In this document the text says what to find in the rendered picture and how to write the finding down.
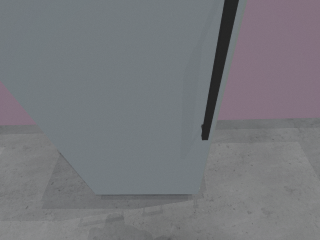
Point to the fridge door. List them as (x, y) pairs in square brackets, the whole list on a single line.
[(120, 87)]

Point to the handle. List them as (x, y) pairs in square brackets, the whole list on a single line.
[(225, 32)]

